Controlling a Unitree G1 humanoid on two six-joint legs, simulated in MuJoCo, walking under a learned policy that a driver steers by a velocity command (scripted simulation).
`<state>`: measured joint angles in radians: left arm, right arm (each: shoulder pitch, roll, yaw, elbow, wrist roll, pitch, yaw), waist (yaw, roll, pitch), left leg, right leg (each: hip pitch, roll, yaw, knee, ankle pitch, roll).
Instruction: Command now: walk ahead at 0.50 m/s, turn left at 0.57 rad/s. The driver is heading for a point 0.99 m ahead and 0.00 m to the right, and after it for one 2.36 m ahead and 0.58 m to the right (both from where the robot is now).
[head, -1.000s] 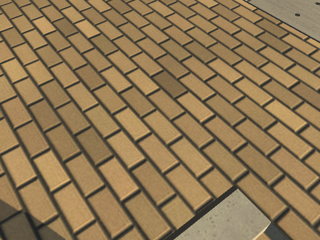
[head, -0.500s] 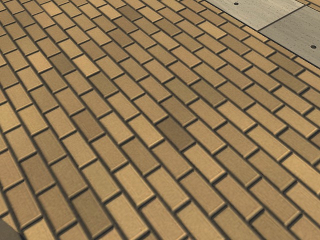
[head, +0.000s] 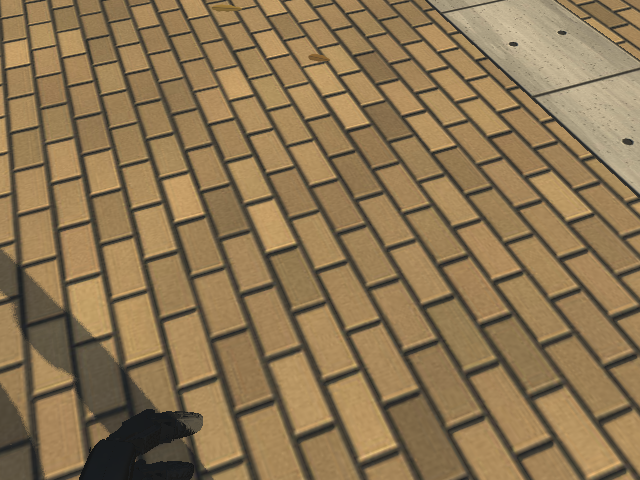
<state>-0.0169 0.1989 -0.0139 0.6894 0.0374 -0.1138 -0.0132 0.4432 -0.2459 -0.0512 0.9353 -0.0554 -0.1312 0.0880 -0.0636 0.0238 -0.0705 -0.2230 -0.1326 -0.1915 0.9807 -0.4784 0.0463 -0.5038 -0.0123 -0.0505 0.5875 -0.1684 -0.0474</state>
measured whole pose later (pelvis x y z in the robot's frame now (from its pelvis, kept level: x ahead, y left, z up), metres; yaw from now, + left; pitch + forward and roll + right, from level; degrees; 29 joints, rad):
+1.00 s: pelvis +0.55 +0.05 -0.01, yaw -1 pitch +2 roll +2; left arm 0.07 0.25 0.08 0.79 -0.02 -0.04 -0.04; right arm 0.28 -0.26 -0.10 0.92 0.01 -0.05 -0.03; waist -0.02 -0.01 0.02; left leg -0.02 0.10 0.22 0.66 -0.49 -0.06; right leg -0.55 -0.01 -0.06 0.66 -0.16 -0.11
